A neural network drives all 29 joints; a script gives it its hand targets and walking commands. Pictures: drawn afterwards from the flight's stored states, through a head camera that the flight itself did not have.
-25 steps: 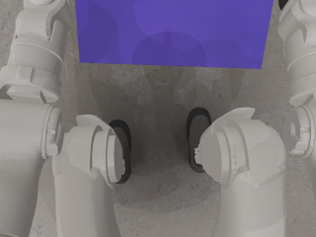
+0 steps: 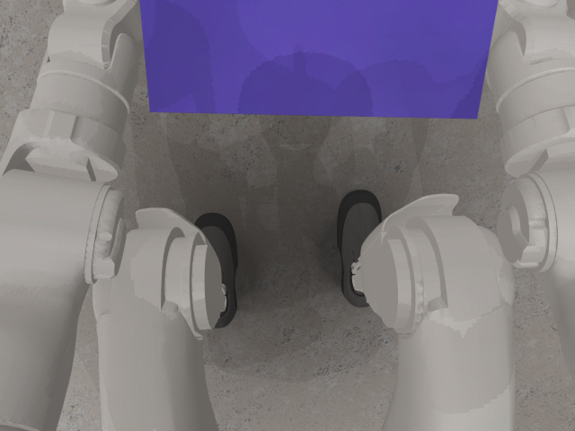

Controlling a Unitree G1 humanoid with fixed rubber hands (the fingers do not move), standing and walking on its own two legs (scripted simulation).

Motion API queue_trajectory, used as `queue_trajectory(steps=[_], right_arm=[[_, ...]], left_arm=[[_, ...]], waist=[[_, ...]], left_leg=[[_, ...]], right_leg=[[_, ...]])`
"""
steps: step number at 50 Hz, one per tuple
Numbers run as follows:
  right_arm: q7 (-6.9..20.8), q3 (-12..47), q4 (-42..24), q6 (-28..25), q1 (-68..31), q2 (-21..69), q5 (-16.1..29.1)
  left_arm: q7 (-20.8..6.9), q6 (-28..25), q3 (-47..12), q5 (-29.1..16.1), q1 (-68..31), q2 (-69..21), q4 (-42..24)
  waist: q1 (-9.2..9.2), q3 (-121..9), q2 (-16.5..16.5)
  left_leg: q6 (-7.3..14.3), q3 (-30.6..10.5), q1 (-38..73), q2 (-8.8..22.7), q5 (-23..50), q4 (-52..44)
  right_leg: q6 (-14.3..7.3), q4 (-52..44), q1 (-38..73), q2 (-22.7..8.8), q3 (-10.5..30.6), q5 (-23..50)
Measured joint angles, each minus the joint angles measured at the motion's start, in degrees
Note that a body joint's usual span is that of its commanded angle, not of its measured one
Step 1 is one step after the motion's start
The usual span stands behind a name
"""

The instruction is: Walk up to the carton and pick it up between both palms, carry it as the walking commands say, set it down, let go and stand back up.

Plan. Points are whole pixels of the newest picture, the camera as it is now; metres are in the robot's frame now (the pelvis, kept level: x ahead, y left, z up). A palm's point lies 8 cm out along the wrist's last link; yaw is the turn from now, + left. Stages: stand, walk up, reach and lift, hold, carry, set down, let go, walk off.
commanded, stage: reach and lift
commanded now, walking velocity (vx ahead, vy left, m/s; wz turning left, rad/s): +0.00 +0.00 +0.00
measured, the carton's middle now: out of the picture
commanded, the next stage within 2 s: none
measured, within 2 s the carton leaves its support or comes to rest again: leaves its support in 0.58 s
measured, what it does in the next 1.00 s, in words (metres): stands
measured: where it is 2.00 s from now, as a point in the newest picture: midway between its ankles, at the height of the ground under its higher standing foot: (288, 277)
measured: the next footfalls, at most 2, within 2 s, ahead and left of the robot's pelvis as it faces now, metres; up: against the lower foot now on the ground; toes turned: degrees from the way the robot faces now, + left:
none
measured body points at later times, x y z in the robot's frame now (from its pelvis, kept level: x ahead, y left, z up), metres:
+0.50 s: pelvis -0.01 +0.00 -0.01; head +0.36 -0.03 +0.23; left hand +0.57 +0.12 -0.18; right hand +0.55 -0.24 -0.18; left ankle +0.11 +0.12 -0.32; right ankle +0.13 -0.13 -0.32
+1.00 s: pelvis -0.02 +0.00 +0.02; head +0.34 -0.05 +0.27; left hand +0.57 +0.11 -0.12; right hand +0.54 -0.25 -0.12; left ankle +0.11 +0.12 -0.32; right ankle +0.13 -0.13 -0.32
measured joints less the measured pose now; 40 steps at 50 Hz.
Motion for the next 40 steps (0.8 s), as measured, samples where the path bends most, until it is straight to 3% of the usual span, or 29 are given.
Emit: queue_trajectory(steps=[9, 20, 33, 40], right_arm=[[0.05, 1.32, 1.63, -0.73, -0.61, -0.28, 1.72], [0.67, 1.11, 4.0, 0.98, -2.4, -0.35, 1.09], [-0.2, -0.53, -5.23, 8.07, 0.79, -0.56, -1.83], [-0.39, -2.52, -8.79, 10.13, 1.84, -0.37, -3.33]], left_arm=[[-0.06, -0.5, -0.45, -1.16, -0.83, -0.11, 1.6], [-1.4, 1.31, 1.98, 1.04, -2.9, -0.59, 4.43], [-0.5, 7.92, 3.73, 2.83, 0.16, -0.63, -4.28], [-0.73, 9.44, 8.56, 4.93, 0.42, -2.24, -6.44]], waist=[[-0.07, 0.04, 0.15], [-0.2, 0.02, 0.49], [-0.33, 0.22, 1.26], [-0.18, 0.18, 2.22]], left_leg=[[0.05, -0.15, -0.31, -0.22, 0.34, 0.19], [-0.61, -0.97, -1.37, -1.11, 1.19, 1.79], [-0.32, -0.67, -0.09, -0.76, 1.42, 0.74], [0.29, 0.26, 2.08, -0.03, 1.85, -1.11]], right_leg=[[0.06, 0.1, -0.08, -0.15, -0.11, 0.19], [-0.53, 1.69, -0.74, -0.85, -0.81, 0.62], [-0.19, 0.56, 0.4, -0.36, -0.5, 1.09], [0.37, -1.19, 2.1, 0.47, 0.4, 1.92]])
